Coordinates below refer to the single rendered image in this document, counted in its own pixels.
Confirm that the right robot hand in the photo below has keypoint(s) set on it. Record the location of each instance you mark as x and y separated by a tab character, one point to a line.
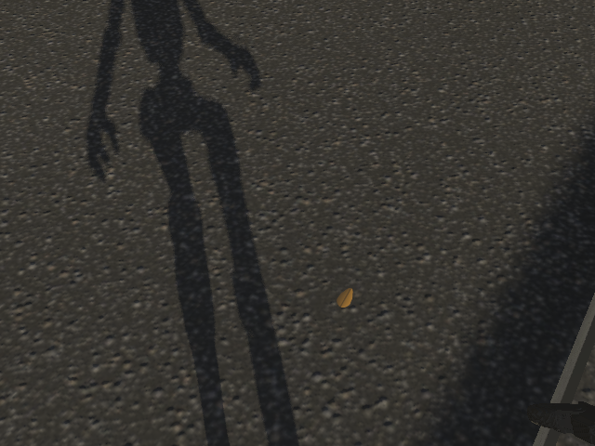
578	419

